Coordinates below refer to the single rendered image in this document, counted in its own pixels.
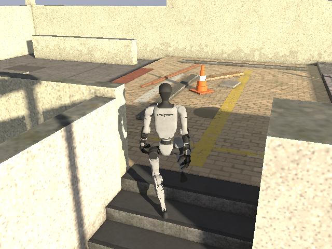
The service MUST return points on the robot left shin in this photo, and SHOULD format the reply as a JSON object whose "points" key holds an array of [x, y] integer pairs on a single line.
{"points": [[160, 193]]}

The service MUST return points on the left robot foot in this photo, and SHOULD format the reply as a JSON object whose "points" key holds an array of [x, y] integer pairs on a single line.
{"points": [[164, 214]]}

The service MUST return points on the robot left forearm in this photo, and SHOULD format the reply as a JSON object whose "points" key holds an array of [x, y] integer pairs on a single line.
{"points": [[143, 138]]}

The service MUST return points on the robot right forearm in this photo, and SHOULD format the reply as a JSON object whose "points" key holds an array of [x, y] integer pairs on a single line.
{"points": [[186, 143]]}

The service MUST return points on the robot right hand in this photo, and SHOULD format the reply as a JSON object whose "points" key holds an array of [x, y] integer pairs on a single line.
{"points": [[186, 161]]}

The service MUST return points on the robot left hand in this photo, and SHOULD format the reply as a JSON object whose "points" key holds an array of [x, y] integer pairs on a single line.
{"points": [[145, 146]]}

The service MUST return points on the robot right upper arm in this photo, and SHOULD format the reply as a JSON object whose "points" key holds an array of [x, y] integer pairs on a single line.
{"points": [[183, 119]]}

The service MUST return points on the robot left upper arm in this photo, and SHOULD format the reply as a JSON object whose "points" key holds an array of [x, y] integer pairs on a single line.
{"points": [[149, 110]]}

